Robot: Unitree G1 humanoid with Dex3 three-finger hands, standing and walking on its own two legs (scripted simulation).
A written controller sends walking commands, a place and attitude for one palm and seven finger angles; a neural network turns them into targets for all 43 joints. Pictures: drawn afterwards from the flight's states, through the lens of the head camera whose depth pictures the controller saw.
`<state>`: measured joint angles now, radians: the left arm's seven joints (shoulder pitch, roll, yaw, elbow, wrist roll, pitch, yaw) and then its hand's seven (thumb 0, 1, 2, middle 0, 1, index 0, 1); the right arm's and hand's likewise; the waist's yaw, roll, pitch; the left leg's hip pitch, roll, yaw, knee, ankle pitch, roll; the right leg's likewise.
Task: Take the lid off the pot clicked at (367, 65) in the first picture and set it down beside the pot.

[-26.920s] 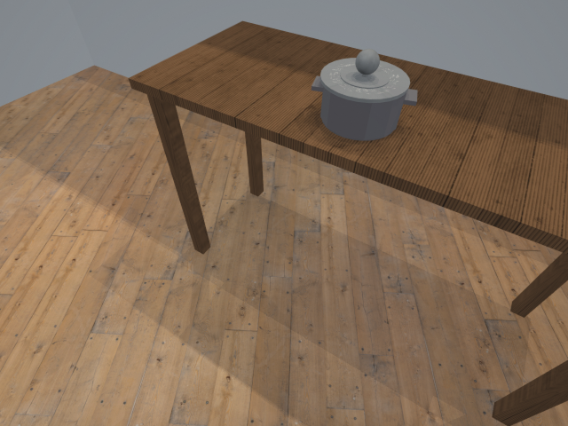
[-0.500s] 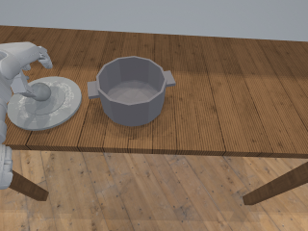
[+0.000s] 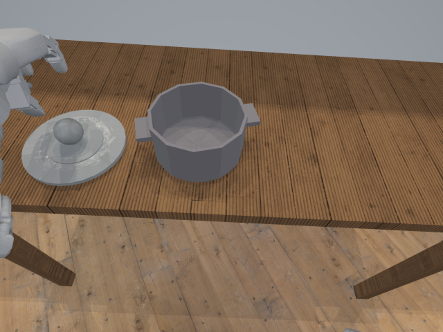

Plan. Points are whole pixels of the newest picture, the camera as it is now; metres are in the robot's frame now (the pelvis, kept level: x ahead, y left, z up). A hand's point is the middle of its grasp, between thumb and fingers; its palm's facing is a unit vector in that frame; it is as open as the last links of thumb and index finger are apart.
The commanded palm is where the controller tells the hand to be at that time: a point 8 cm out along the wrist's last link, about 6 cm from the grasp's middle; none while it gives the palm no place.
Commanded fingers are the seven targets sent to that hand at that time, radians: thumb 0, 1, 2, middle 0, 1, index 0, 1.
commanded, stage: raise the empty hand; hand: left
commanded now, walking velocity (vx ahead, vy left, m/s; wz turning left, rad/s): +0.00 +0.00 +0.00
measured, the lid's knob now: (68, 131) +0.46 +0.29 +0.08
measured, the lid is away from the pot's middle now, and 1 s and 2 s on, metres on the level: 0.24 0.24 0.24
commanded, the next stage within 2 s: draw the hand back to the body in 0.38 s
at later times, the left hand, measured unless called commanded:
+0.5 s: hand (14, 64) +0.46 +0.30 +0.23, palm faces -0.25 -0.05 -0.97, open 11.0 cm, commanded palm +0.45 +0.28 +0.29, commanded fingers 0.00 -0.12 0.87 -0.46 -0.65 -0.46 -0.65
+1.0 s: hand (9, 97) +0.40 +0.29 +0.22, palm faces -0.14 -0.16 -0.98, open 11.0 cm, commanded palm +0.36 +0.28 +0.28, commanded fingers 0.00 -0.12 0.87 -0.46 -0.65 -0.46 -0.65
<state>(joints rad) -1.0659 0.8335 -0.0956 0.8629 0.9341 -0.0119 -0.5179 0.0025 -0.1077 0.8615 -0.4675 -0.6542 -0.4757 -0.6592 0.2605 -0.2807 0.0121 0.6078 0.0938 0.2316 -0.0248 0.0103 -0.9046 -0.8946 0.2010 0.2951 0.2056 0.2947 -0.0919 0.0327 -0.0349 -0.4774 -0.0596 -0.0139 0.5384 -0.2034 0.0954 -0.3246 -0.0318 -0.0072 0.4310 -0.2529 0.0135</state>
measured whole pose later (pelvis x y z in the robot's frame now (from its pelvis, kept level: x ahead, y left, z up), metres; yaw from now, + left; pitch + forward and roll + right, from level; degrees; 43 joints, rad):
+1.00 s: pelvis -0.01 +0.00 +0.00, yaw +1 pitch +4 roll -2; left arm -0.81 0.80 -0.01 0.47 0.74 0.08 -0.53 0.00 -0.11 0.86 -0.47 -0.65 -0.48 -0.66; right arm 0.20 -0.28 0.02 0.55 0.10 0.19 0.00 0.01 -0.91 -0.89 0.20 0.29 0.20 0.29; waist -0.02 0.06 -0.01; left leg -0.39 -0.07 -0.02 0.49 -0.17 0.09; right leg -0.25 -0.04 -0.01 0.42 -0.24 0.00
